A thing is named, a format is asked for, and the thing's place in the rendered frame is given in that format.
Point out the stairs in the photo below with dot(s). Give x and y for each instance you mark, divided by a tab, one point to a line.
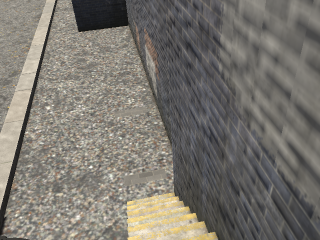
164	217

